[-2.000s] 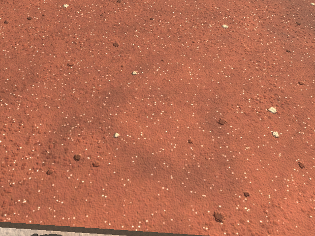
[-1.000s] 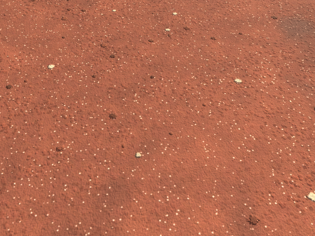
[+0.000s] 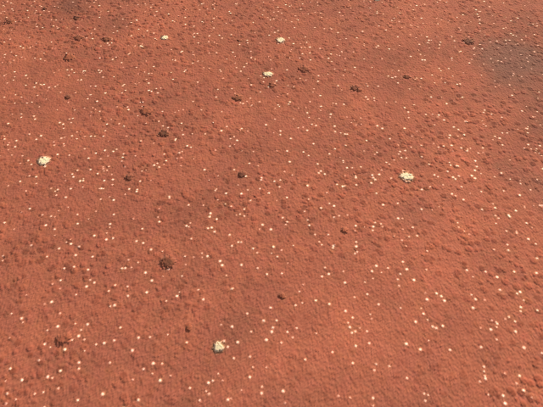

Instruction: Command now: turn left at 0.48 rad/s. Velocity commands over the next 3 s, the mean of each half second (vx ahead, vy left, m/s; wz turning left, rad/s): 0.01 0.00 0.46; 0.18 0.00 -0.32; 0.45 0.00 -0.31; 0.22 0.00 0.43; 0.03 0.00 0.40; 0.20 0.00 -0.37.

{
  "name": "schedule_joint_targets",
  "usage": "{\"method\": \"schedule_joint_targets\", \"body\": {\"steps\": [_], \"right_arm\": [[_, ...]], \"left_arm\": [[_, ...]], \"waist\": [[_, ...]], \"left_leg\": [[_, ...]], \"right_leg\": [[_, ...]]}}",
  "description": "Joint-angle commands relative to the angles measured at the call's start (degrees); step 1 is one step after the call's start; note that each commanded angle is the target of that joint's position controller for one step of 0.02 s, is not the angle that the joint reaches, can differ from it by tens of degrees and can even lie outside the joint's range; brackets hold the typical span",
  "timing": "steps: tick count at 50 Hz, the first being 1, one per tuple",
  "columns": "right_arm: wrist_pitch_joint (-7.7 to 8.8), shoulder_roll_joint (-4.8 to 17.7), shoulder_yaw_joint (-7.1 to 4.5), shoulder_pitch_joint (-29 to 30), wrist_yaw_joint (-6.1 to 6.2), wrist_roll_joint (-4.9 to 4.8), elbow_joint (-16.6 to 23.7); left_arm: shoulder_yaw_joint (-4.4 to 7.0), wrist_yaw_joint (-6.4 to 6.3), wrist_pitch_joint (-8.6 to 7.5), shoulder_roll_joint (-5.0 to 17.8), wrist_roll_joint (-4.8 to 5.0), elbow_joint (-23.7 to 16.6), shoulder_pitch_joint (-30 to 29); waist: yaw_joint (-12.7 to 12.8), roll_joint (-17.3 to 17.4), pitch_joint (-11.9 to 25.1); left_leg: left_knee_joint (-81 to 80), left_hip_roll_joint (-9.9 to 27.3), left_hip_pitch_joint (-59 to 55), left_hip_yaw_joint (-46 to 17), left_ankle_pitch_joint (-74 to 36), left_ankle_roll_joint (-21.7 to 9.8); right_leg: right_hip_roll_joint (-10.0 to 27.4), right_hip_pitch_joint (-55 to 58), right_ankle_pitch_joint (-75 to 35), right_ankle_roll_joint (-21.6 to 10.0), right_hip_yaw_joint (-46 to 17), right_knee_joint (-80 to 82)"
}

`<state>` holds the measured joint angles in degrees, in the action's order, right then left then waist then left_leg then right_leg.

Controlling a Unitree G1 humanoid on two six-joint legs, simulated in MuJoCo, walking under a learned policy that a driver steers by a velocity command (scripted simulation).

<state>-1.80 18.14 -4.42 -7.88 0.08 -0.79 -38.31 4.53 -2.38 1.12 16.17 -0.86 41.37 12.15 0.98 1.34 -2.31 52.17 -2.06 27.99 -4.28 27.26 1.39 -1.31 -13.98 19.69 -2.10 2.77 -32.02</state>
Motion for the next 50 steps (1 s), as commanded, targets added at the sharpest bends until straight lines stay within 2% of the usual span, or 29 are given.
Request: {"method": "schedule_joint_targets", "body": {"steps": [1,4,7,9,10,11,12,13,14,15,18,22,26,28,29,30,31,32,34,36,38,39,40,41,42,43,45,48,50], "right_arm": [[-0.16,4.1,-1.29,2.2,-0.24,-0.45,5.1],[-0.25,2.3,-0.43,3.3,-1.3,-0.89,6.3],[-0.62,3.9,-1.31,1.6,-2.11,-0.97,6.6],[-0.88,5.9,-2.64,-3.7,-1.46,-0.33,5.4],[-0.78,11.5,-4.28,-6.7,-0.45,-0.29,6.1],[-0.12,17.0,-4.71,-7.3,-0.26,1.73,7.7],[1.09,13.2,-3.68,-8.5,-0.92,2.51,7.3],[1.93,11.7,-3.05,-5.5,-0.92,2.07,7.0],[2.06,10.1,-2.81,-2.5,-0.48,0.85,6.8],[1.78,9.0,-2.35,-0.3,0.0,0.04,7.1],[1.09,8.7,-2.0,0.8,0.94,0.64,7.4],[1.18,5.4,-0.63,0.8,1.53,1.22,6.3],[1.6,3.2,0.78,0.1,0.53,2.56,3.7],[1.79,3.6,1.03,1.5,0.17,2.27,2.9],[1.97,3.9,1.01,0.0,0.18,1.99,2.0],[2.3,4.3,0.9,-1.5,0.36,2.23,1.6],[2.64,5.4,0.44,-4.0,0.47,2.81,1.7],[2.68,4.9,0.34,-2.9,0.88,2.83,2.2],[2.18,3.5,0.21,0.7,1.67,2.41,3.2],[2.13,2.6,-0.04,0.4,1.38,1.47,3.9],[3.8,1.8,-0.33,-1.6,0.69,0.81,3.9],[4.74,2.7,-0.82,-4.5,0.46,0.77,3.2],[5.48,4.6,-1.52,-9.4,0.39,0.88,1.9],[5.91,8.6,-2.69,-13.2,0.1,0.87,0.2],[6.34,7.8,-2.45,-13.3,0.23,1.59,-0.1],[6.65,6.3,-1.98,-12.3,0.55,1.22,0.1],[6.82,4.6,-1.45,-9.8,0.77,0.37,0.0],[6.76,5.6,-1.64,-9.0,0.68,1.11,-0.6],[6.6,7.1,-1.97,-9.3,0.61,0.75,-1.5]], "left_arm": [[2.22,-0.56,-1.37,8.9,0.81,-4.7,-3.5],[2.8,-0.38,-0.15,10.2,0.91,-4.1,-3.2],[3.04,0.05,0.06,11.0,2.05,-3.4,-2.4],[2.62,0.56,-0.89,9.4,2.8,-2.3,-1.0],[2.12,0.9,-1.49,7.6,0.78,-2.8,0.6],[0.62,0.91,-1.85,4.3,-1.71,-6.2,-2.3],[1.48,0.84,-1.7,7.4,-0.25,-5.9,-5.5],[1.69,0.69,-1.34,8.1,1.13,-5.8,-6.2],[1.91,0.17,-1.02,8.2,0.86,-4.7,-5.4],[2.19,-0.42,-0.71,8.6,0.26,-4.3,-5.3],[1.94,-0.12,-0.67,7.0,0.36,-3.5,-3.4],[0.57,0.26,-0.39,4.5,0.77,-2.3,-3.5],[-0.15,1.24,-0.59,4.2,1.07,-2.3,-4.5],[-0.17,1.57,-0.97,4.6,1.13,-1.9,-3.4],[-0.13,1.63,-1.17,5.5,0.71,-2.2,-3.8],[0.13,1.49,-1.37,7.6,0.22,-3.0,-3.9],[0.86,1.27,-1.42,11.4,0.46,-3.7,-4.4],[1.53,1.46,-1.34,12.1,1.47,-2.7,-4.1],[0.71,1.43,-1.42,8.2,1.48,-2.3,-2.4],[0.68,1.39,-1.73,7.9,1.59,-2.3,-0.1],[0.72,1.13,-2.17,8.0,1.94,-3.4,-1.1],[0.52,1.0,-2.3,7.2,2.2,-4.9,-3.7],[-0.04,0.87,-2.53,4.9,2.41,-6.8,-6.8],[-0.67,1.12,-2.89,2.8,2.86,-9.0,-9.0],[0.07,1.07,-3.03,5.4,2.57,-9.8,-10.1],[0.43,1.39,-3.21,6.0,2.84,-9.6,-7.4],[0.23,2.33,-3.58,5.1,2.92,-8.7,-5.2],[-0.59,3.77,-3.65,3.3,2.42,-9.6,-8.1],[-1.48,4.67,-3.6,1.6,2.36,-10.6,-9.9]], "waist": [[-0.3,-5.6,3.2],[1.0,-9.2,4.8],[0.5,-10.5,6.5],[-2.2,-7.4,8.1],[-2.5,3.6,9.7],[-2.5,16.3,12.7],[-6.0,7.8,16.0],[-4.0,5.5,11.1],[-2.3,2.9,8.2],[-1.4,2.9,6.9],[0.1,4.8,8.2],[-1.0,5.9,9.3],[-2.6,7.4,6.4],[-0.9,6.2,4.0],[-0.8,4.8,3.0],[-1.4,2.4,3.3],[-4.2,-3.1,3.8],[-4.0,-8.3,3.9],[-2.5,-9.9,4.8],[-2.2,-10.3,0.8],[-3.8,-10.3,-0.7],[-5.7,-8.0,-0.7],[-7.7,-2.8,0.0],[-8.0,6.1,0.0],[-7.6,4.8,-2.2],[-5.5,3.6,-2.4],[-4.2,4.0,-2.8],[-5.1,2.8,-1.9],[-5.8,3.2,-1.0]], "left_leg": [[7.1,5.1,10.8,0.0,1.8,1.6],[-2.5,4.0,2.2,5.2,-3.2,2.1],[-14.3,1.7,-5.5,8.9,-9.1,0.6],[-26.4,-0.4,-17.7,8.4,-20.9,-2.7],[-28.1,8.3,-29.6,-5.7,-42.8,-7.1],[-28.6,24.4,-33.8,-29.0,-59.9,-20.8],[-30.5,25.2,-31.0,-28.6,-53.4,-24.5],[-30.9,21.6,-27.1,-22.6,-47.0,-21.4],[-31.3,17.6,-24.1,-18.5,-39.9,-17.6],[-31.6,15.5,-21.6,-16.6,-36.6,-15.4],[-32.4,12.2,-17.4,-14.1,-35.9,-14.6],[-32.4,11.7,-17.5,-11.2,-29.4,-13.9],[-34.0,11.9,-12.4,-10.9,-17.0,-13.9],[-33.1,11.3,-10.6,-10.7,-12.5,-12.4],[-32.3,10.2,-10.8,-10.3,-12.3,-10.5],[-30.0,8.7,-11.2,-9.4,-12.2,-8.2],[-27.1,5.2,-10.9,-6.3,-11.0,-6.2],[-24.9,1.6,-12.9,-0.5,-11.3,-4.1],[-19.8,-0.6,-15.0,4.1,-3.4,-2.7],[-18.6,-0.4,-11.8,3.7,4.6,-4.0],[-21.1,1.2,-15.2,1.5,4.1,-5.5],[-25.0,4.0,-20.3,-1.9,5.1,-6.8],[-30.8,9.6,-27.4,-9.9,9.8,-9.3],[-39.9,20.6,-32.1,-26.2,15.7,-14.4],[-41.8,25.8,-31.0,-31.8,12.9,-18.0],[-41.5,26.2,-30.3,-30.3,10.9,-18.7],[-42.5,22.2,-31.0,-19.6,2.1,-15.4],[-43.6,17.1,-27.7,-4.0,-15.8,-12.1],[-42.9,15.4,-25.6,2.7,-20.5,-11.0]], "right_leg": [[20.9,11.3,-39.3,-12.1,-15.9,9.7],[16.6,9.9,-41.2,-9.7,-6.9,8.8],[16.7,10.0,-37.7,-7.7,-3.6,5.4],[14.0,4.4,-32.1,-3.1,1.1,-4.0],[9.5,-8.5,-14.2,2.5,4.9,-17.2],[0.7,-23.6,21.6,6.4,1.1,-32.2],[1.6,-23.9,22.0,6.6,-7.4,-39.6],[2.6,-24.8,17.0,6.0,-7.8,-40.4],[3.6,-24.9,11.8,5.8,-7.7,-37.6],[4.1,-23.9,7.9,6.0,-8.1,-34.7],[1.7,-18.1,2.1,7.1,-7.1,-31.5],[3.6,-12.9,-1.1,7.7,-6.4,-19.6],[4.4,-3.2,-1.2,6.5,-5.1,-8.1],[3.4,1.2,-5.8,5.0,-3.8,1.3],[3.3,2.3,-10.4,4.1,-4.2,6.1],[5.8,3.4,-18.3,3.0,-7.6,6.2],[8.5,3.2,-26.5,1.0,-10.9,4.0],[8.3,-1.0,-20.3,-1.6,-13.1,5.1],[8.5,-5.1,-0.2,-3.6,-17.2,9.3],[8.8,-8.9,20.7,-5.3,-21.4,12.2],[8.0,-13.3,23.7,-5.2,-23.1,12.2],[5.9,-18.0,21.1,-3.6,-20.7,8.3],[2.2,-25.3,16.3,-1.0,-14.9,-1.1],[-0.4,-32.1,9.2,0.6,-9.1,-14.9],[3.0,-37.1,11.5,0.8,-10.6,-25.8],[4.4,-38.6,9.5,0.5,-11.8,-31.0],[6.8,-39.3,3.1,1.1,-11.2,-31.8],[7.5,-32.4,-4.7,2.7,-6.4,-24.3],[7.1,-26.6,-8.3,3.2,-3.7,-17.1]]}}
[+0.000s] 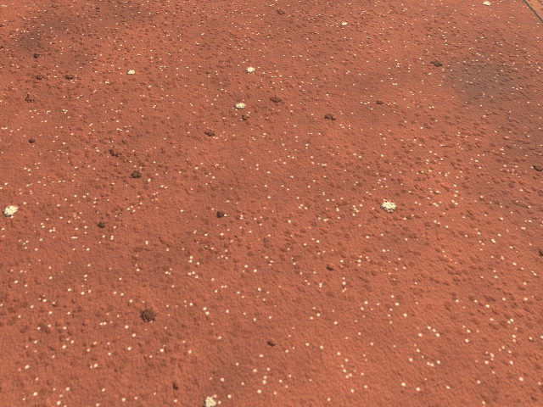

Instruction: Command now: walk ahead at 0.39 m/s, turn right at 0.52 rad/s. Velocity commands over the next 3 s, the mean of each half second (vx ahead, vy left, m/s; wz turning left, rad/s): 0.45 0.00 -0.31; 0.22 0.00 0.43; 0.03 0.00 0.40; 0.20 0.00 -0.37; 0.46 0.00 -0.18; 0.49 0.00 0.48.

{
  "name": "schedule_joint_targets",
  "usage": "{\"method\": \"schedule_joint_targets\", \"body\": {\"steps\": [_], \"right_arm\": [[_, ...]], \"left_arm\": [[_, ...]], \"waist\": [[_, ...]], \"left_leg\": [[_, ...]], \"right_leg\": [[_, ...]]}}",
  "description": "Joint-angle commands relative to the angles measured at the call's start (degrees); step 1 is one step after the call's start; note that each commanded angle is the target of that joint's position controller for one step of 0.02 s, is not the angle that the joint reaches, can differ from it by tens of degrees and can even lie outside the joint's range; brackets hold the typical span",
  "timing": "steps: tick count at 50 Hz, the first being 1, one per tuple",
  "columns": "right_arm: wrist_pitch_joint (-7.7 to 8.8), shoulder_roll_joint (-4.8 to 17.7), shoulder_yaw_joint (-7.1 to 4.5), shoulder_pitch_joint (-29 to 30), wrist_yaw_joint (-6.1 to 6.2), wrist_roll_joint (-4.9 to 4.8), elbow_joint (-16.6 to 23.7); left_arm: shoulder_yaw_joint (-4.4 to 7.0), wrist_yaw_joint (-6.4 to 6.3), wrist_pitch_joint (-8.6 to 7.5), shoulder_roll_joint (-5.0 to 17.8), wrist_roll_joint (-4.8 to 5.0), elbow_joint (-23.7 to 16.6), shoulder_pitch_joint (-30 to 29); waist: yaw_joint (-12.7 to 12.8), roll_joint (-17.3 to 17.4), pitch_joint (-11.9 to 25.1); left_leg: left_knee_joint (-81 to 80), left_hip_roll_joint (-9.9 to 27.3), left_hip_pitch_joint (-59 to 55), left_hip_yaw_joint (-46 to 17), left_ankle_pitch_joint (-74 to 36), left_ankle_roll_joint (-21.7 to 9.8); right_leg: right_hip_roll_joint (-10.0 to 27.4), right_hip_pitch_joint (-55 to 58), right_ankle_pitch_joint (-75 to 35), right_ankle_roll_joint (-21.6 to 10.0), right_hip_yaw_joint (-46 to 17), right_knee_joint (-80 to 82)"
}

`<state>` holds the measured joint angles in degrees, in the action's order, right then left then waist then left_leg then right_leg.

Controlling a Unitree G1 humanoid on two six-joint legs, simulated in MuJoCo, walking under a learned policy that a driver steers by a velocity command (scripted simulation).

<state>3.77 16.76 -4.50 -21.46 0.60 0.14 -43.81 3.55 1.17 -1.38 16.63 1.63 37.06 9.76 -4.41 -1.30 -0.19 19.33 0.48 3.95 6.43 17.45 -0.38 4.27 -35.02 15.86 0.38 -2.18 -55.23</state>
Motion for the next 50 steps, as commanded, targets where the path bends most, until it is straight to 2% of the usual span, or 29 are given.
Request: {"method": "schedule_joint_targets", "body": {"steps": [1,3,5,7,8,9,10,11,12,13,14,15,17,20,23,26,29,32,34,35,36,37,38,40,42,44,46,48,50], "right_arm": [[0.87,9.4,-2.1,4.0,0.0,-0.51,3.5],[0.59,11.2,-2.58,2.8,-0.28,-1.25,2.6],[0.24,12.5,-2.92,2.8,-0.44,-1.88,2.0],[-0.07,12.4,-2.77,3.6,-0.21,-2.28,1.9],[0.14,10.3,-1.9,2.4,0.01,-1.36,2.4],[0.59,3.3,0.28,1.8,-0.01,1.48,5.7],[2.45,4.5,0.73,3.0,-0.23,-0.02,7.9],[3.37,9.5,-0.58,8.2,-0.62,-2.46,8.9],[4.08,9.5,-0.29,9.1,-0.71,-2.54,9.1],[4.15,8.9,-0.2,7.8,-0.32,-1.28,7.5],[3.64,8.9,-0.46,6.3,-0.3,-0.4,6.5],[2.83,8.7,-0.48,5.2,-0.62,-0.42,5.5],[1.42,7.0,-0.14,4.0,-0.83,-0.35,4.0],[0.47,5.2,0.51,8.9,-0.71,-0.39,4.9],[0.92,4.0,1.02,13.2,-1.43,-0.91,5.4],[1.3,2.9,1.57,18.2,-2.45,-1.56,6.8],[1.83,2.0,1.89,21.3,-3.95,-0.84,8.5],[1.99,4.2,0.91,18.0,-5.26,-0.23,9.2],[1.91,8.2,-1.12,6.4,-4.75,-0.14,6.9],[1.75,11.5,-2.09,0.0,-3.77,-0.04,6.5],[1.3,16.6,-2.53,1.1,-3.01,0.53,7.6],[0.8,12.8,-1.82,-0.8,-2.62,0.59,8.9],[-0.02,10.8,-1.52,2.8,-2.2,0.22,10.1],[-1.49,8.1,-0.6,9.0,-1.23,-1.1,11.1],[-2.25,8.5,-0.75,11.7,-0.96,-0.05,11.5],[-2.39,9.1,-1.18,13.0,-0.75,0.24,11.4],[-2.84,10.3,-1.72,12.4,-0.14,-0.01,10.9],[-3.89,10.7,-1.94,13.1,0.54,-0.62,11.1],[-4.9,10.4,-1.91,13.6,0.98,-0.79,11.3]], "left_arm": [[-0.78,1.45,-1.06,0.8,-0.03,-6.7,-8.2],[-0.64,1.87,-0.79,1.9,0.11,-7.4,-9.2],[0.13,2.1,-0.41,3.8,0.06,-8.0,-8.3],[2.46,1.79,0.12,7.4,-0.35,-5.5,1.5],[4.51,0.97,0.67,11.0,0.01,-2.8,11.6],[5.87,-0.24,0.9,18.0,0.43,-2.3,16.2],[4.91,0.3,-0.46,18.0,-0.05,-4.9,15.5],[3.66,0.77,-1.51,13.4,-0.39,-4.3,13.0],[2.97,0.74,-2.06,11.4,-0.6,-4.0,11.0],[2.18,0.61,-2.19,9.0,-0.8,-4.2,6.7],[1.44,0.57,-2.41,7.0,-1.5,-4.7,3.8],[1.07,0.45,-2.62,6.1,-2.02,-4.8,2.2],[0.96,0.25,-3.61,6.3,-1.99,-3.3,2.5],[1.0,-0.26,-4.34,6.9,-1.99,-0.5,5.1],[0.83,-0.76,-4.38,7.2,-2.06,1.2,6.1],[1.11,-1.08,-4.38,8.3,-1.92,3.2,8.4],[1.13,-1.63,-3.27,8.4,-1.94,5.0,9.3],[1.64,-2.87,-1.55,10.1,-1.57,4.7,8.0],[1.68,-3.76,-0.41,10.5,-1.53,3.6,6.3],[0.99,-3.89,-0.77,9.2,-2.23,2.4,6.7],[-1.12,-2.76,-1.76,1.9,-4.85,1.0,16.2],[-1.0,-1.63,-2.73,7.0,-3.35,2.0,15.5],[-0.18,-1.19,-2.85,9.9,-1.08,0.3,8.6],[-0.43,-2.08,-1.88,8.8,-1.75,-1.5,2.9],[-0.28,-2.58,-0.25,8.1,-2.09,-1.7,4.8],[-0.92,-3.19,0.14,5.8,-2.46,-0.6,7.2],[-1.05,-3.72,0.29,5.3,-2.73,-0.2,6.9],[-0.89,-3.8,0.72,5.4,-2.41,-0.3,5.4],[-0.73,-3.62,0.96,5.3,-2.1,-1.2,2.8]], "waist": [[-0.6,6.3,-3.0],[-0.7,7.2,-2.8],[1.1,7.9,-2.5],[7.5,6.1,3.2],[12.2,3.8,8.3],[10.7,-12.6,11.0],[10.6,-12.1,21.2],[11.6,-6.0,13.4],[9.9,-5.4,7.9],[6.9,-1.6,5.3],[4.8,-2.9,3.9],[3.6,-4.0,3.4],[2.9,-3.2,3.2],[4.4,-1.6,-0.3],[6.3,-1.8,-2.0],[8.6,-1.1,-4.3],[9.3,-0.1,-5.4],[6.8,-3.1,-0.6],[0.8,-3.5,6.2],[-2.3,0.9,11.8],[4.9,17.3,19.9],[0.4,10.6,31.6],[-1.2,6.1,25.8],[2.0,-1.3,11.1],[5.8,2.2,5.9],[6.9,4.6,5.8],[6.5,5.1,8.8],[6.0,6.1,10.4],[5.2,7.7,9.4]], "left_leg": [[-9.7,12.4,-0.5,-5.8,-11.4,-8.7],[-8.7,13.4,0.1,-3.8,-11.6,-8.0],[-5.5,15.2,-0.7,-2.3,-19.0,-7.0],[10.3,13.2,2.0,3.6,-38.2,-4.1],[24.6,10.9,10.3,5.3,-36.1,-1.8],[47.6,3.9,32.0,5.2,5.6,2.5],[58.9,-1.9,41.1,-9.9,17.0,2.8],[60.7,1.0,47.4,-12.1,11.1,1.9],[57.0,3.4,46.8,-11.4,5.9,0.5],[52.5,6.1,42.6,-11.0,1.5,0.4],[48.6,7.7,38.1,-11.2,-1.5,0.4],[47.5,8.4,35.0,-10.9,-3.6,0.6],[45.5,8.1,33.0,-9.6,-6.1,1.5],[38.0,8.1,36.9,-9.6,-14.3,2.5],[27.0,6.5,35.8,-9.0,-24.6,1.8],[19.3,4.6,35.4,-8.4,-28.3,0.7],[13.3,2.5,34.6,-6.7,-26.9,-0.6],[12.3,-1.5,30.1,-3.2,-18.2,-2.6],[8.8,-5.2,16.2,-2.0,-18.2,-5.2],[7.6,0.8,0.7,-10.0,-35.0,-8.7],[15.0,18.4,-22.6,-33.8,-62.0,-20.8],[10.2,21.9,-28.6,-46.1,-53.2,-25.8],[7.8,18.5,-22.9,-38.5,-45.8,-22.6],[3.0,13.7,-4.0,-30.7,-35.7,-18.2],[-1.1,10.2,9.7,-27.7,-30.8,-17.1],[-0.8,8.0,15.1,-24.0,-36.9,-16.5],[0.7,7.4,15.0,-23.4,-38.4,-15.8],[1.1,6.1,15.7,-23.9,-28.8,-13.9],[0.6,5.0,16.9,-25.8,-16.1,-12.3]], "right_leg": [[0.9,-2.5,-5.4,0.6,2.5,9.6],[-0.4,2.1,-5.7,-0.4,4.7,13.7],[-2.2,6.1,-4.2,-2.7,6.4,16.6],[-7.0,22.1,-5.7,-6.2,9.2,21.4],[-7.8,37.1,-5.3,-8.5,6.6,21.3],[7.6,51.5,2.5,-15.8,-21.5,27.3],[15.7,56.6,17.0,-23.3,-49.6,39.3],[15.0,52.8,17.1,-20.6,-43.3,41.9],[12.7,45.6,12.4,-18.9,-35.2,41.2],[10.6,38.0,4.8,-16.7,-27.9,40.3],[8.3,32.3,-2.0,-15.6,-22.6,40.8],[7.2,28.8,-6.2,-15.2,-19.6,42.2],[6.7,25.7,-14.9,-15.5,-14.3,43.8],[5.9,25.7,-19.5,-14.2,-8.0,46.0],[4.3,26.7,-18.9,-11.3,-2.3,47.4],[5.9,29.7,-17.8,-10.3,0.3,49.0],[6.7,34.2,-30.9,-9.2,3.8,44.4],[7.2,39.9,-52.3,-7.4,4.9,34.0],[5.0,38.2,-60.1,-5.0,6.4,17.0],[2.0,27.7,-44.1,-2.1,7.7,1.2],[-8.9,3.6,18.9,2.7,5.9,-22.0],[-10.1,-1.6,23.4,3.4,-5.5,-31.6],[-6.4,-4.2,18.1,2.6,-7.1,-30.5],[-3.0,-5.1,12.0,2.7,-4.5,-22.3],[-2.4,2.0,10.1,3.3,-3.7,-14.6],[-3.2,5.8,9.4,4.7,-1.8,-6.3],[-3.9,7.4,5.4,5.6,-2.0,-1.5],[-4.5,9.1,0.8,5.9,-2.5,2.4],[-5.1,10.0,-1.2,5.6,-2.9,6.4]]}}
Over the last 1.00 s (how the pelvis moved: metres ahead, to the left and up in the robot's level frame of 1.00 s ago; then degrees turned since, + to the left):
0.10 0.04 0.01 1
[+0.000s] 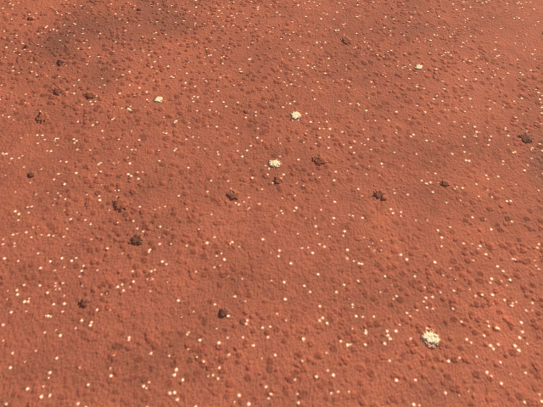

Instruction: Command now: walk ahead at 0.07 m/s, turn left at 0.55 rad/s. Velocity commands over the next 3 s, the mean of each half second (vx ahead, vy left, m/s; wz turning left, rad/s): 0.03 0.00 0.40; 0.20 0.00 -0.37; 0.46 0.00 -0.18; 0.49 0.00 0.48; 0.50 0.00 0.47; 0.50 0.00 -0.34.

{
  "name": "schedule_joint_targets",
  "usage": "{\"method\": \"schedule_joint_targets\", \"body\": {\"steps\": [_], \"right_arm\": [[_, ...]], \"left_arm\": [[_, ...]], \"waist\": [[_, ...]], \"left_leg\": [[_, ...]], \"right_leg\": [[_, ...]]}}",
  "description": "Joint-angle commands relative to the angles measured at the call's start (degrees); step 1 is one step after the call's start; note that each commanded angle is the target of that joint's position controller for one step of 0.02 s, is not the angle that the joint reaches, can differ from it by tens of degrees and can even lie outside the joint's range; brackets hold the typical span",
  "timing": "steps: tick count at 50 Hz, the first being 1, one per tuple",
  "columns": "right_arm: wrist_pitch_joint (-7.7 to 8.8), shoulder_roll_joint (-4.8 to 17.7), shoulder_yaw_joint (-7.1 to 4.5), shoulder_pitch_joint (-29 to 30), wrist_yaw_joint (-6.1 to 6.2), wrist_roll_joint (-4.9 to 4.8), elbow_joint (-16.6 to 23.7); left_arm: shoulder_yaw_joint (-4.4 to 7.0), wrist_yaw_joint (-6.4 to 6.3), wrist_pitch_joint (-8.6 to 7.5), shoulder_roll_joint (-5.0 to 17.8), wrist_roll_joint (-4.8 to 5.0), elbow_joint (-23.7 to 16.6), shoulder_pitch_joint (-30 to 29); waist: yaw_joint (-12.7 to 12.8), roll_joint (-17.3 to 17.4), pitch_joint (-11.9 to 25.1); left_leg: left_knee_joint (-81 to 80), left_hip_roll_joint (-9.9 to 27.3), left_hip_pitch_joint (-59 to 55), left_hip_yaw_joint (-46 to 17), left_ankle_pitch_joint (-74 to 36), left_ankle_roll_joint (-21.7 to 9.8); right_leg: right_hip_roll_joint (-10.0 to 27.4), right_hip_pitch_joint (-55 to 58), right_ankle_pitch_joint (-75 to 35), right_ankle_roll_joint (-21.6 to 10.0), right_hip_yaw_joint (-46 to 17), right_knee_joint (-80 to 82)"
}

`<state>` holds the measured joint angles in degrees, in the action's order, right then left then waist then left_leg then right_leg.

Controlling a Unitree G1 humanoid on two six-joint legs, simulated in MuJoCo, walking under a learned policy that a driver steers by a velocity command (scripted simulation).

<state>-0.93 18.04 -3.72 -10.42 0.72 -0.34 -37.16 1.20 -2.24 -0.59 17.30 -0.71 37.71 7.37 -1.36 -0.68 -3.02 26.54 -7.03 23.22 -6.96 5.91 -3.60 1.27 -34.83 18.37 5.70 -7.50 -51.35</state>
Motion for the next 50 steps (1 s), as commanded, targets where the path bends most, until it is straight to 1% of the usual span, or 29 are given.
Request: {"method": "schedule_joint_targets", "body": {"steps": [1,4,6,7,8,9,10,12,15,20,23,24,25,26,27,28,30,32,34,37,41,43,44,45,46,47,48,49,50], "right_arm": [[-0.57,9.0,-2.69,2.5,0.96,-0.27,4.7],[-1.19,8.5,-2.68,1.8,0.93,-0.23,4.9],[-1.54,7.2,-2.3,2.2,1.0,-0.9,5.0],[-1.56,4.5,-1.53,-0.1,0.91,-0.64,5.0],[-1.06,2.8,-1.21,-2.5,0.67,-0.58,6.5],[-0.26,8.0,-2.61,-2.2,0.54,0.37,6.0],[-0.43,10.4,-3.69,-2.3,0.48,-0.41,4.8],[-1.94,8.3,-3.58,-3.4,1.14,-0.38,2.9],[-2.36,3.9,-2.09,-1.2,1.11,-0.67,4.0],[-1.82,1.1,-0.44,1.8,0.32,-0.11,5.0],[-1.61,-0.1,-0.33,-2.5,-0.1,0.36,1.8],[-1.5,1.6,-0.67,-3.1,-0.1,0.66,1.4],[-1.5,5.3,-1.34,-4.4,0.43,1.09,1.8],[-1.89,9.9,-2.28,-2.6,1.04,1.84,2.0],[-1.64,6.4,-1.77,-0.8,0.75,2.01,1.7],[-1.17,4.9,-1.41,1.6,0.59,1.99,2.3],[-0.45,6.4,-2.17,0.9,1.02,1.41,1.9],[0.08,5.9,-2.23,-0.2,1.62,1.03,1.8],[0.86,6.7,-2.65,-4.7,1.86,0.58,0.8],[2.11,6.7,-2.81,-2.3,1.58,-0.66,0.2],[2.64,8.2,-3.41,1.7,-0.2,-1.22,0.2],[2.78,6.6,-2.96,1.7,-0.62,-1.33,-0.4],[3.16,3.6,-1.99,1.7,-0.81,-0.31,-0.3],[4.08,-0.9,-0.51,4.2,-0.88,1.57,4.3],[5.62,2.5,-1.02,7.2,-1.0,-0.59,5.4],[6.69,5.3,-1.66,8.3,-1.48,-2.41,5.3],[7.3,6.1,-1.87,7.0,-1.59,-1.83,4.1],[7.64,5.9,-1.93,6.1,-1.44,-0.24,3.0],[7.72,6.0,-2.22,5.3,-1.48,0.72,2.4]], "left_arm": [[1.71,-0.05,0.08,4.6,0.34,-2.2,4.0],[2.27,0.61,-1.02,4.9,0.68,-2.8,2.8],[3.08,0.94,-1.88,5.5,0.68,-1.9,5.9],[4.11,0.62,-1.89,9.3,-0.25,-2.1,7.0],[5.36,0.43,-0.92,14.1,-1.94,-2.3,4.5],[4.99,0.49,-0.93,11.2,-2.54,-3.0,4.7],[4.12,0.24,-0.95,8.2,-2.14,-3.8,2.9],[3.45,-0.05,-0.7,5.6,-0.34,-4.1,0.0],[3.27,-0.3,0.09,5.4,-0.31,-3.0,1.5],[3.86,0.18,0.8,6.7,0.33,-1.3,2.7],[2.87,1.26,0.68,4.9,1.64,0.2,2.5],[2.73,1.54,0.27,4.7,2.09,1.2,5.0],[2.43,2.11,-0.44,4.3,1.12,1.3,6.5],[1.81,2.86,-1.42,2.1,-0.05,0.6,7.7],[1.98,2.54,-1.41,3.3,0.23,-0.1,4.2],[2.64,2.27,-1.06,5.4,0.51,-0.4,1.8],[3.29,1.47,0.05,5.9,0.87,-0.4,1.5],[3.54,1.44,0.91,5.1,1.2,-0.8,3.0],[3.78,2.09,1.34,4.6,1.99,-2.4,0.5],[3.4,3.04,1.3,3.3,2.31,-3.2,-0.7],[3.52,4.43,0.46,3.3,2.3,-1.3,4.7],[4.51,4.23,0.39,4.4,2.13,2.2,13.3],[5.93,3.73,0.3,7.4,2.55,3.5,19.3],[7.57,2.93,-0.53,16.9,2.19,1.9,22.7],[6.51,3.72,-2.05,14.4,1.46,0.0,21.9],[5.46,3.81,-3.09,11.2,1.13,-0.4,18.9],[4.67,3.72,-3.54,8.7,1.23,-0.9,16.2],[4.22,3.39,-3.42,7.9,1.31,-1.4,13.8],[3.93,2.94,-3.28,7.6,1.11,-1.9,12.4]], "waist": [[1.7,8.0,11.4],[1.0,10.5,10.3],[3.0,10.3,10.0],[2.0,3.8,11.3],[-1.6,-14.2,8.1],[0.5,-14.4,8.8],[0.4,-9.2,8.1],[0.0,-5.9,6.3],[1.4,-7.6,5.7],[3.3,-11.3,8.7],[0.9,-10.4,7.1],[0.9,-9.0,6.4],[1.6,-4.1,8.4],[4.4,8.1,8.5],[2.7,11.5,8.1],[2.2,9.8,5.1],[1.1,12.2,3.0],[0.4,13.9,3.6],[-2.3,11.5,2.1],[-1.5,9.0,-1.6],[1.8,7.4,1.7],[5.4,4.1,3.9],[8.0,-3.2,5.3],[7.4,-22.2,6.1],[9.1,-14.1,8.0],[7.5,-9.5,2.5],[5.6,-5.8,-0.1],[4.2,-3.3,-0.9],[3.1,-3.6,-0.7]], "left_leg": [[-6.7,12.2,-2.3,-13.7,-0.1,-8.6],[-4.2,12.6,-5.4,-18.3,1.0,-7.5],[0.2,10.4,-5.2,-18.9,0.5,-4.7],[8.1,6.9,-0.9,-15.1,11.8,-1.5],[19.0,-2.6,11.1,-3.0,27.6,2.1],[33.2,0.8,13.4,-1.7,30.3,4.8],[39.1,2.4,13.0,-2.1,26.5,5.7],[44.2,3.4,13.3,-0.5,20.5,7.7],[39.8,3.2,11.5,2.5,17.7,9.2],[19.0,6.2,-0.2,5.3,20.5,8.6],[-3.3,5.3,-12.5,7.5,7.2,6.5],[-8.9,5.8,-18.0,6.3,1.1,4.8],[-6.9,11.8,-24.9,0.5,-6.4,2.9],[-3.4,19.2,-24.2,-4.5,-13.3,-1.7],[-5.2,20.8,-15.0,-5.0,-4.6,-5.5],[-6.3,18.8,-13.7,-3.8,0.6,-5.0],[-6.8,19.0,-14.0,-3.4,1.3,-4.2],[-7.3,23.0,-14.4,-5.4,-0.9,-6.9],[-11.7,28.5,-18.0,-11.3,13.0,-10.5],[-15.2,26.9,-19.2,-8.6,21.8,-8.3],[-12.4,22.2,-12.1,3.3,15.5,-5.4],[-2.5,19.5,-5.1,8.6,16.8,-3.0],[12.7,16.3,1.2,13.8,14.5,0.2],[37.4,7.2,20.2,14.9,28.3,6.0],[44.8,5.8,28.8,3.4,29.0,5.0],[45.6,9.0,31.8,1.9,23.9,3.2],[43.0,11.0,30.4,2.1,18.0,2.2],[39.1,12.2,27.9,2.2,13.5,2.3],[35.4,12.6,24.0,2.4,9.8,2.7]], "right_leg": [[-2.4,10.1,-3.7,0.0,2.2,4.7],[-3.2,12.0,-2.3,-1.4,1.9,13.4],[-2.1,19.4,-9.2,-3.5,2.4,27.0],[7.8,25.7,-11.0,-7.1,-5.2,30.7],[19.3,27.8,-22.1,-15.9,-19.3,33.2],[23.5,25.9,-24.3,-21.3,-24.6,34.0],[20.6,24.7,-23.3,-20.2,-18.9,32.8],[14.3,24.2,-22.1,-16.4,-9.4,31.4],[11.0,25.1,-26.0,-16.8,-2.8,31.7],[12.3,27.0,-28.5,-18.4,-1.9,30.0],[10.2,22.5,-24.9,-16.7,-2.2,28.2],[9.0,19.2,-22.1,-14.1,-2.4,28.0],[7.1,14.8,-14.8,-10.1,-1.6,25.8],[1.6,10.8,-2.9,-6.3,3.8,22.3],[1.2,15.2,1.6,-4.2,6.0,21.4],[0.5,14.8,-1.3,-3.5,6.6,19.2],[-0.6,11.0,-3.1,-3.8,7.4,15.1],[-0.8,8.6,6.7,-4.3,8.2,6.4],[2.1,-1.1,14.2,-5.3,6.1,-5.3],[4.1,-3.7,10.4,-6.4,5.8,-0.9],[1.0,15.1,2.0,-7.9,12.4,12.7],[-3.5,28.9,-2.2,-8.9,15.9,18.8],[-1.2,37.2,-0.8,-11.3,9.4,22.4],[15.1,44.6,4.3,-21.2,-24.2,32.9],[20.3,44.7,17.9,-28.1,-39.1,41.5],[20.2,42.1,19.2,-26.6,-35.5,42.1],[17.7,39.1,14.7,-24.1,-29.3,40.8],[15.2,36.3,7.4,-22.1,-23.7,40.0],[12.6,33.9,1.2,-20.5,-18.9,40.3]]}}
Over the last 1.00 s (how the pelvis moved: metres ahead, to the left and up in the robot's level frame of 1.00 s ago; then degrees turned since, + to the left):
0.45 -0.11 -0.01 7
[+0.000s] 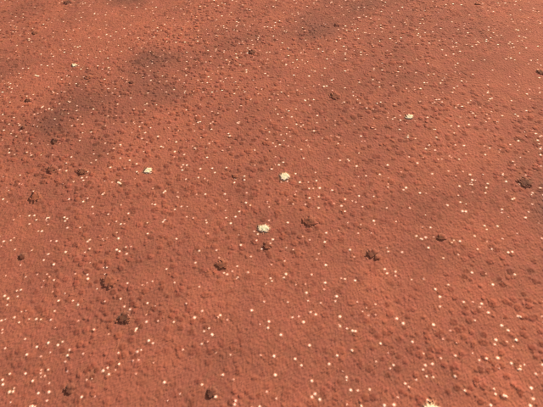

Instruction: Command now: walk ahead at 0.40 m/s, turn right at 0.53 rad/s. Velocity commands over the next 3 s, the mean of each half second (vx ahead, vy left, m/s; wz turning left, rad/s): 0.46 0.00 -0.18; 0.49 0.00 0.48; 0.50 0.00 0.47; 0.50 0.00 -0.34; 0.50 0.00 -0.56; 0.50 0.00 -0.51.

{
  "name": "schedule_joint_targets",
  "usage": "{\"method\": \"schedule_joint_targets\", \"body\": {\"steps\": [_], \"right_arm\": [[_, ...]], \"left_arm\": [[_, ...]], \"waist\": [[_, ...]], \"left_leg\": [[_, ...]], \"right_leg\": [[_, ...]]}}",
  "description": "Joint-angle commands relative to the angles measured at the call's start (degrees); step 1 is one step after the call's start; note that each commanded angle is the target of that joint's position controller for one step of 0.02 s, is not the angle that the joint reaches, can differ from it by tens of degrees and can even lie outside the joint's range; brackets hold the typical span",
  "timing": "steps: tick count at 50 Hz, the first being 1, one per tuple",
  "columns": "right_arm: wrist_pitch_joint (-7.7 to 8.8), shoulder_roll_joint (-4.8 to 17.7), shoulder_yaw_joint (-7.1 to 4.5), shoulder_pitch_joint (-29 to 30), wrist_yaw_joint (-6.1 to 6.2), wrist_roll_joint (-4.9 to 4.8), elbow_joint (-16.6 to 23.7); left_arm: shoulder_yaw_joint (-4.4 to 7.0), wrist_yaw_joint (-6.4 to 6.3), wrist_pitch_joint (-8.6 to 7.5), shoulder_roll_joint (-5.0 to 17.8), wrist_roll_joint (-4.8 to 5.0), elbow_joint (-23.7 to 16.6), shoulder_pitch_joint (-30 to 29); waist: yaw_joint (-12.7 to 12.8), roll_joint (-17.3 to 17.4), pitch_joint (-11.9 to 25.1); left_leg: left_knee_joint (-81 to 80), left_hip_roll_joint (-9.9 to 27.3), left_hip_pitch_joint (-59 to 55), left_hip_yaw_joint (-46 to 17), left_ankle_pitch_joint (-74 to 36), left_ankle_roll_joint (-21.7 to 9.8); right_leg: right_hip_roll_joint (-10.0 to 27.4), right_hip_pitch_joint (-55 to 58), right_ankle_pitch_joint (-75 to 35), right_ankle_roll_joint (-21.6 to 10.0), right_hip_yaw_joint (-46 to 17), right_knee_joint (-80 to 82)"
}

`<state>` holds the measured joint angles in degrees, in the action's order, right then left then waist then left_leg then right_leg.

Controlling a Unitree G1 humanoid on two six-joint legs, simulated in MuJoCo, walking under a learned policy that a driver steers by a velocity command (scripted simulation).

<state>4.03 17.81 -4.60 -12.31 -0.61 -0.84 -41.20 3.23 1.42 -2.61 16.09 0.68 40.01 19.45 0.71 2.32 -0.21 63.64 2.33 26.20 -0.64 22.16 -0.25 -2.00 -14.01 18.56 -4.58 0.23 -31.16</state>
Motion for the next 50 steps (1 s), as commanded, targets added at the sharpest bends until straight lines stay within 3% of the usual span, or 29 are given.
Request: {"method": "schedule_joint_targets", "body": {"steps": [1,4,7,13,15,16,17,18,19,20,21,22,23,24,25,27,31,33,36,39,41,42,43,44,45,46,47,48,50], "right_arm": [[2.68,5.9,-1.36,6.9,-0.37,1.42,6.0],[2.15,3.7,-0.65,9.5,-0.43,1.41,5.8],[2.24,1.6,0.31,15.2,-0.87,0.93,7.0],[3.06,1.7,0.91,21.1,-2.69,-0.14,8.0],[3.14,3.0,0.53,19.7,-2.92,-0.28,7.7],[3.09,4.0,0.05,17.6,-2.79,-0.14,7.2],[2.93,5.4,-0.66,13.5,-2.47,-0.01,6.1],[2.67,7.1,-1.54,5.5,-2.06,0.06,4.2],[2.35,8.8,-1.87,-5.3,-1.73,0.56,2.4],[2.28,13.9,-3.1,-11.0,-2.0,0.51,0.9],[2.24,8.8,-1.98,-11.7,-2.3,-1.02,-0.2],[1.94,7.0,-1.38,-6.6,-1.78,-1.03,0.6],[1.48,6.4,-1.03,-3.2,-1.38,-0.23,1.6],[1.27,5.7,-0.68,-1.3,-1.25,0.3,2.0],[1.34,5.1,-0.33,-0.5,-1.01,0.98,2.3],[1.17,4.7,-0.25,0.0,-0.56,0.44,2.5],[0.89,7.5,-1.11,-2.1,0.62,-0.34,1.5],[0.35,8.3,-1.37,-4.5,1.03,-0.74,0.8],[-0.52,8.4,-1.43,-8.0,1.39,-1.33,-0.2],[-1.17,8.1,-1.52,-8.3,1.61,-1.1,-0.1],[-1.4,5.8,-0.82,-7.8,1.4,-0.6,0.5],[-1.19,1.8,0.61,-8.1,1.03,0.39,1.6],[-0.62,-1.4,1.74,-15.5,0.98,-1.29,3.5],[-0.75,4.3,0.74,-15.0,1.28,-2.05,2.4],[-1.09,7.3,-0.19,-9.4,1.34,-1.68,2.9],[-1.38,7.1,-0.3,-6.4,1.43,-0.95,3.4],[-1.5,6.3,-0.45,-4.0,1.3,-0.24,3.9],[-1.74,5.4,-0.52,-4.6,0.88,-0.68,4.5],[-2.46,3.6,-0.25,-4.2,0.41,-0.98,4.7]], "left_arm": [[1.83,-1.13,-1.22,9.0,-0.45,-4.4,0.3],[2.0,-2.31,-1.19,9.4,-0.04,-3.4,2.4],[2.22,-3.07,-0.83,9.6,0.28,-1.9,4.4],[2.19,-3.06,-0.75,8.8,0.5,1.8,7.5],[2.4,-3.01,-0.41,9.3,0.27,2.5,7.3],[2.55,-3.05,-0.24,9.9,0.18,2.5,7.0],[2.66,-3.1,0.06,10.4,-0.01,2.6,6.7],[2.4,-3.14,0.41,10.3,-0.27,2.4,5.5],[1.64,-3.28,0.46,8.9,-1.16,1.4,4.9],[-0.19,-2.58,-0.3,2.6,-1.46,0.7,12.7],[-0.04,-2.23,-1.64,6.0,-0.71,0.4,9.8],[0.8,-1.73,-2.81,9.3,1.15,-1.9,1.4],[0.46,-1.56,-3.9,9.2,0.98,-3.1,-3.4],[0.54,-1.55,-4.49,8.5,-0.21,-3.6,-5.5],[0.73,-1.54,-4.52,8.1,-0.99,-3.7,-4.7],[0.43,-1.57,-3.99,6.5,-1.62,-3.7,-2.9],[-0.89,-1.87,-3.43,3.6,-2.0,-6.2,-10.1],[-1.26,-1.6,-3.8,2.8,-1.65,-7.3,-15.2],[-0.7,-1.09,-4.21,4.2,-0.5,-8.3,-18.8],[0.57,-0.85,-4.63,6.7,-0.01,-8.4,-17.8],[1.96,-1.26,-5.0,8.6,-0.29,-6.7,-9.8],[2.9,-1.76,-5.06,11.8,-1.23,-6.1,-1.5],[4.02,-1.48,-4.05,16.1,-1.84,-4.1,2.8],[3.12,-0.99,-3.79,11.2,-1.13,-4.5,2.1],[2.24,-1.13,-3.64,8.0,-0.91,-4.8,-0.1],[1.74,-1.13,-3.48,6.9,-1.25,-4.8,-2.8],[1.26,-1.06,-3.33,5.2,-1.36,-4.3,-4.6],[1.16,-1.21,-3.47,5.2,-1.76,-3.9,-5.6],[1.28,-1.21,-3.95,4.6,-1.25,-2.8,-5.8]], "waist": [[0.6,-7.3,-2.8],[1.0,-5.9,-2.4],[2.6,-7.4,-3.4],[5.0,-8.4,-5.6],[4.0,-9.3,-4.9],[2.9,-10.0,-2.9],[0.8,-10.8,0.8],[-3.7,-10.0,6.2],[-8.2,-6.8,14.2],[-4.2,10.5,22.9],[-6.1,9.8,22.7],[-6.4,5.9,11.2],[-5.3,-0.4,5.9],[-3.5,-3.2,1.8],[-1.4,-2.2,1.2],[0.5,0.7,1.0],[-1.2,1.0,-1.5],[-3.5,1.2,-1.5],[-4.8,1.9,-0.5],[-3.0,3.3,0.3],[1.5,3.3,3.8],[4.9,-2.7,11.5],[2.0,-21.7,18.7],[2.8,-17.3,15.1],[4.0,-11.4,8.1],[3.2,-7.3,4.4],[2.6,-5.9,1.0],[0.9,-9.4,0.4],[0.5,-9.7,-0.5]], "left_leg": [[-3.9,2.5,18.7,-3.1,-9.7,0.1],[-13.4,0.2,16.7,-1.6,-17.1,2.5],[-25.2,-2.0,12.2,-1.1,-24.6,3.6],[-35.1,-1.7,9.4,0.0,-29.1,0.7],[-36.2,-2.2,8.3,1.2,-24.6,-1.8],[-36.0,-3.6,5.2,2.7,-21.5,-3.1],[-35.6,-5.6,-0.2,4.5,-19.1,-4.8],[-36.5,-6.5,-11.1,5.5,-20.7,-7.0],[-33.6,1.0,-30.1,-4.3,-21.4,-11.1],[-35.8,16.5,-51.9,-35.0,-11.3,-22.5],[-46.1,16.9,-52.8,-48.0,0.0,-22.2],[-47.7,15.3,-43.8,-39.4,2.3,-18.9],[-49.1,12.9,-34.3,-32.9,-2.2,-17.0],[-50.4,10.7,-26.8,-28.7,-8.5,-16.4],[-51.6,8.6,-22.4,-25.6,-13.0,-16.0],[-53.2,6.5,-17.7,-21.9,-18.0,-16.6],[-53.8,3.4,-8.9,-15.0,-21.3,-15.1],[-52.6,1.7,-7.0,-13.8,-19.6,-13.1],[-49.5,3.0,-10.0,-17.2,-15.2,-11.7],[-43.7,5.0,-15.0,-22.4,-12.9,-9.7],[-34.7,2.0,-13.3,-21.3,-15.1,-7.1],[-18.9,-1.6,-7.6,-16.7,-8.6,-5.1],[-1.0,-8.4,10.8,-8.6,11.3,-1.9],[7.7,-3.9,17.9,-9.6,10.3,-1.1],[10.2,-2.1,19.6,-9.0,4.7,-0.7],[9.6,-0.3,17.9,-7.5,0.4,-0.2],[6.8,0.9,16.8,-7.4,-2.3,-0.1],[5.7,2.4,14.6,-7.2,-4.2,0.2],[3.6,3.1,13.2,-5.6,-5.6,0.7]], "right_leg": [[14.3,12.2,-4.3,-9.6,-23.7,20.6],[11.8,11.3,-15.8,-8.7,-17.5,20.7],[9.6,8.1,-17.6,-7.1,-14.6,20.1],[13.1,12.9,-19.0,-6.2,-13.8,19.5],[14.3,17.4,-28.8,-5.2,-12.5,16.7],[14.0,19.4,-40.2,-4.6,-11.4,13.3],[13.3,20.9,-53.1,-4.0,-10.0,7.4],[11.2,19.2,-61.4,-2.5,-7.4,-2.7],[9.8,7.4,-50.2,-1.1,-7.4,-17.7],[-1.6,-16.3,-5.1,4.4,-5.1,-42.4],[-2.4,-25.0,11.5,4.2,-9.5,-47.8],[1.3,-29.6,7.3,3.5,-9.7,-48.0],[3.6,-28.1,3.1,2.9,-8.3,-44.5],[5.1,-26.6,1.0,3.2,-7.4,-40.2],[6.6,-23.4,-1.0,3.6,-7.4,-36.8],[7.3,-20.7,-1.5,5.2,-6.2,-31.4],[6.1,-17.5,-11.0,8.2,-3.5,-15.4],[3.9,-13.3,-19.7,8.9,-3.1,-6.7],[2.2,-10.1,-23.2,9.0,-4.6,-0.7],[2.4,-7.2,-17.2,7.1,-6.1,2.7],[3.8,4.7,-14.0,3.8,-5.4,5.9],[13.3,18.0,-9.6,-0.1,-14.1,5.5],[25.5,33.8,4.4,-8.9,-39.5,11.0],[26.2,31.5,15.1,-8.7,-45.6,13.9],[23.7,25.5,12.0,-6.6,-36.8,14.5],[21.2,19.4,2.9,-5.5,-28.8,14.9],[18.0,14.7,-4.3,-4.5,-22.4,16.3],[17.4,11.7,-7.8,-4.6,-18.9,17.5],[16.0,9.1,-12.3,-5.1,-13.3,19.8]]}}
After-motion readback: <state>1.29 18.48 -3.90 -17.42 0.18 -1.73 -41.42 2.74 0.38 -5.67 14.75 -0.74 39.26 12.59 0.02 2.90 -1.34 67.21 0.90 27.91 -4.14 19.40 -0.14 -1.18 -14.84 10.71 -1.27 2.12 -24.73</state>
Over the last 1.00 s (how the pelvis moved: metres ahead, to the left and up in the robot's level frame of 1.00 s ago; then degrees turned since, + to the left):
0.11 -0.09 0.00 -3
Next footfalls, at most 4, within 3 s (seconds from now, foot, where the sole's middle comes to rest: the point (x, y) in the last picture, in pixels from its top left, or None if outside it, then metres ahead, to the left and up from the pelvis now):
0.38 left None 0.39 0.08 -0.77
0.84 right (366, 347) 0.65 -0.15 -0.77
1.36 left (241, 286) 0.84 0.19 -0.77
1.90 right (265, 189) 1.21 0.12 -0.77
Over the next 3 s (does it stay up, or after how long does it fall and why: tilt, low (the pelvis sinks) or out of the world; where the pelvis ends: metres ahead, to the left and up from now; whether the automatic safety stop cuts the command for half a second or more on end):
stays up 1.59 0.17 -0.01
